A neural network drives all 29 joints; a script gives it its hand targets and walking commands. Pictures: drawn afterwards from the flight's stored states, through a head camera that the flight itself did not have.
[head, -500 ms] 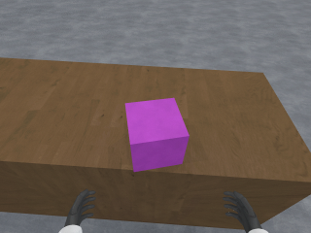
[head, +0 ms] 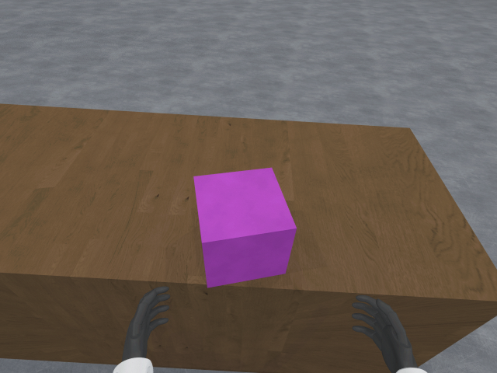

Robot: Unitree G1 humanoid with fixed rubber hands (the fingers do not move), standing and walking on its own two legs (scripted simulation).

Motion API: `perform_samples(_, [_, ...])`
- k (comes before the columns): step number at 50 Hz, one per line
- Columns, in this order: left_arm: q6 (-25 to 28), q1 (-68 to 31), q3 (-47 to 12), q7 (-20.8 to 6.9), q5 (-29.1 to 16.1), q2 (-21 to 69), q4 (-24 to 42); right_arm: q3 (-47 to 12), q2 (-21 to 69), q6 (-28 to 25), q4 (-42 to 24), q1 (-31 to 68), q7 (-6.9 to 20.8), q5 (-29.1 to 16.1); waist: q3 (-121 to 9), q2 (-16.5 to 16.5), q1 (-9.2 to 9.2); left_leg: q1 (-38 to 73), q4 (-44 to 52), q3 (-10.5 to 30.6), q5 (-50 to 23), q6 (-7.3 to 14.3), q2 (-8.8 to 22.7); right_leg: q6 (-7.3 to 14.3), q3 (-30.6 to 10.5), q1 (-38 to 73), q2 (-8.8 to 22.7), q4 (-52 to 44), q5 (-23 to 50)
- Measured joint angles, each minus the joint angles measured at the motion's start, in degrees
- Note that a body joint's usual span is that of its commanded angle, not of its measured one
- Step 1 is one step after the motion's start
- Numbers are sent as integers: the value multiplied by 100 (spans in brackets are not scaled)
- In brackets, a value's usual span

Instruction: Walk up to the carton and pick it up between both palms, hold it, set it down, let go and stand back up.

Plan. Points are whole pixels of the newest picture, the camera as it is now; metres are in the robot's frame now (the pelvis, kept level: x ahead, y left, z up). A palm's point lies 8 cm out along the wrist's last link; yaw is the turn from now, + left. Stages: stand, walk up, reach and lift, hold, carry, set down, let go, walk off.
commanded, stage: reach and lift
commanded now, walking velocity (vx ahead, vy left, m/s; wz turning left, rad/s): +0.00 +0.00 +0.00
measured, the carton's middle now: (240, 226) +0.41 +0.07 -0.04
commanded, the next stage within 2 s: none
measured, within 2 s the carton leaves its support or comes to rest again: neither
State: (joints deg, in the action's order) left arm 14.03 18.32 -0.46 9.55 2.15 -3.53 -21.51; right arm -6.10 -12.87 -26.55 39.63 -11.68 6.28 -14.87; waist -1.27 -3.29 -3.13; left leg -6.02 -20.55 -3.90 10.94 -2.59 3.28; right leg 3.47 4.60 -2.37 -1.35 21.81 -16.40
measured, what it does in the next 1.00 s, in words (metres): stands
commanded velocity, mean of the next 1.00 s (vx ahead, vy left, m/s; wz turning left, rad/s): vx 0.00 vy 0.00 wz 0.00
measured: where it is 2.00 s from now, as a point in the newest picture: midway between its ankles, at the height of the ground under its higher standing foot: outside the picture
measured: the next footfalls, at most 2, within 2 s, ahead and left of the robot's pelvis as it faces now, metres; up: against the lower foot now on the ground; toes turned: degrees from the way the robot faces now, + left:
none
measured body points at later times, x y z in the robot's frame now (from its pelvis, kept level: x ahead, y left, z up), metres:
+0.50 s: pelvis -0.01 +0.00 +0.00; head -0.03 +0.02 +0.45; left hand +0.22 +0.21 +0.00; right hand +0.26 -0.19 +0.01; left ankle +0.00 +0.15 -0.74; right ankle -0.04 -0.07 -0.74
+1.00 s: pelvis -0.02 +0.01 +0.00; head -0.01 +0.02 +0.45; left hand +0.30 +0.22 +0.04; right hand +0.34 -0.18 +0.05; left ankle +0.00 +0.15 -0.74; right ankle -0.04 -0.07 -0.74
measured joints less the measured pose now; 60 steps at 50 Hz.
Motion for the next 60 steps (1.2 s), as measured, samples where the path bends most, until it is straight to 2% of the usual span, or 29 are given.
perform_samples(4, [147,-194,-14,37,-73,41,-47,-69,8,-45,-92,125,-22,-84,5,33,28,-77,-56,-31,2,-7,11,10,-32,-131,-2,141,-37])
perform_samples(12, [-23,-588,200,-172,-335,-99,-107,-172,-71,226,-507,333,-240,-44,-15,-53,-12,-88,21,-100,-66,11,30,27,-101,-244,-21,220,-25])
perform_samples(19, [-536,-895,215,-103,-442,-235,145,-125,-51,755,-612,719,-246,-100,-42,-145,-88,-144,110,-99,-148,-26,41,51,-102,-315,-38,161,39])
perform_samples(25, [-1085,-1072,219,-80,-476,-180,474,-45,7,1214,-843,1034,-338,-65,-92,-125,-45,-260,175,-83,-212,0,27,25,-87,-412,-29,70,116])
perform_samples(33, [-1437,-1648,398,-66,-449,-180,585,-9,-65,1548,-822,1637,-431,-138,-104,-88,-42,-414,183,-135,-241,36,24,-17,-141,-567,-25,18,194])
perform_samples(41, [-2011,-2126,489,-102,-442,-117,709,-65,-279,1862,-588,2281,-434,-356,-71,22,-57,-501,215,-161,-275,70,24,-57,-170,-601,-29,-151,321])
perform_samples(45, [-2204,-2341,501,-96,-503,-96,732,20,-343,1988,-498,2590,-440,-317,-109,69,-55,-602,217,-163,-296,89,17,-73,-172,-691,-22,-178,358])
perform_samples(54, [-2649,-3301,662,9,-516,-101,417,28,-511,2357,87,3608,-412,-419,-93,103,-157,-902,163,-199,-344,100,46,-78,-212,-1007,-45,-129,426])
perform_samples(60, [-2764,-3842,817,-50,-500,-123,149,-20,-597,2386,423,4194,-482,-463,-204,158,-190,-1157,94,-193,-353,105,81,-81,-211,-1234,-77,-131,479])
